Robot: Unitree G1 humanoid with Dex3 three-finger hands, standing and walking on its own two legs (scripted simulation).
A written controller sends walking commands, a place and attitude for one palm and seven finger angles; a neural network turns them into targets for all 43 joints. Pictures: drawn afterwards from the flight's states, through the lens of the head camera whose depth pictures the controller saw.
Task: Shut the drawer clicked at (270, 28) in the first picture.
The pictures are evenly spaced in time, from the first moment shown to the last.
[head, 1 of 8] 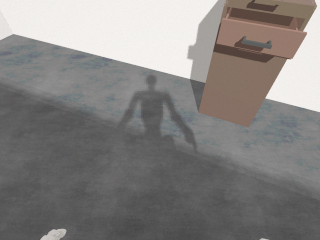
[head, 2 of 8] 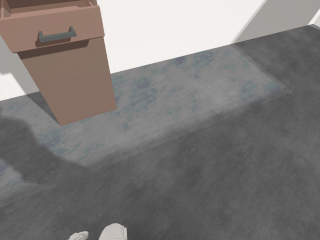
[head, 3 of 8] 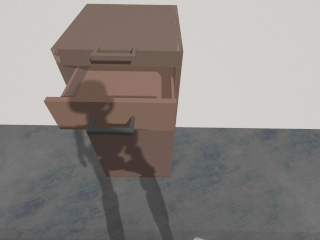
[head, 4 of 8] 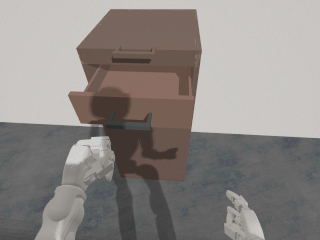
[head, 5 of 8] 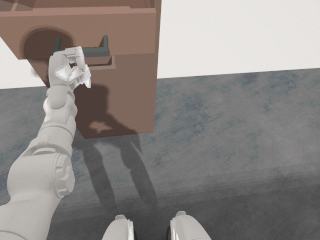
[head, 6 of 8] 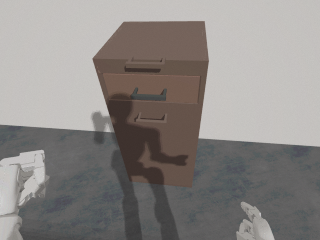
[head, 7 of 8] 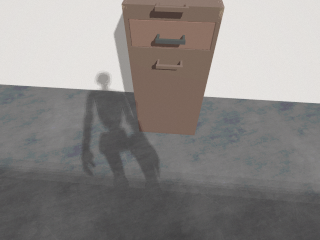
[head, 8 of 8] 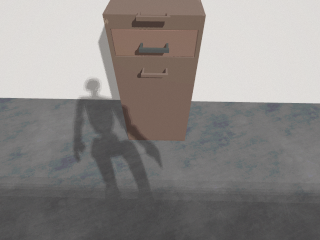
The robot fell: no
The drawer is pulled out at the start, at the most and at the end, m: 0.18 0.18 0.00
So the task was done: yes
